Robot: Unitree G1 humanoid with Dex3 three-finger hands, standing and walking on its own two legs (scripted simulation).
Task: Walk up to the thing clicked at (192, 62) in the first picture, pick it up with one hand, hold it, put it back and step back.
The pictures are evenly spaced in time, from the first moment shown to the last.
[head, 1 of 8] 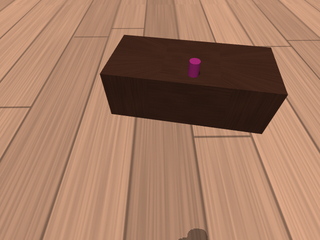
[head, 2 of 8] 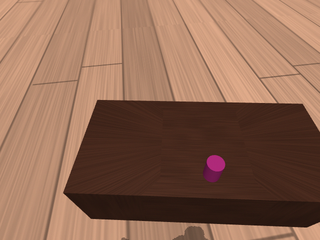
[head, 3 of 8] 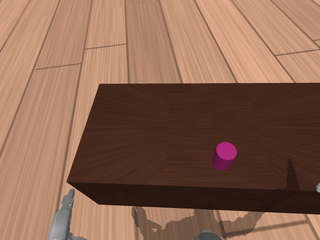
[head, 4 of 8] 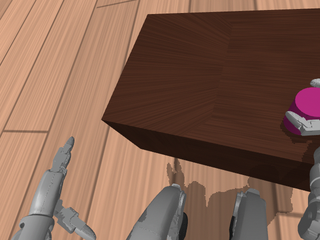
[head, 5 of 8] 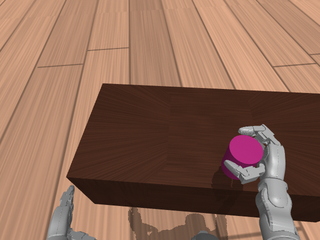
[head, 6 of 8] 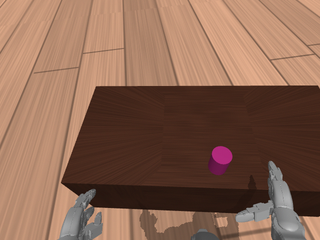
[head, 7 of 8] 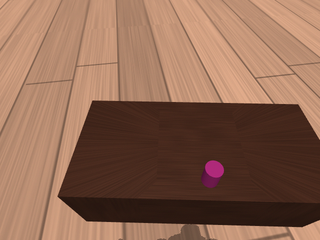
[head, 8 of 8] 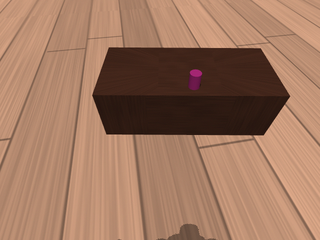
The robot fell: no
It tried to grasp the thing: yes
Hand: right
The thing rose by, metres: 0.28
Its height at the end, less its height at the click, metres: +0.00
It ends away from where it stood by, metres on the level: 0.02
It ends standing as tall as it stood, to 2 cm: yes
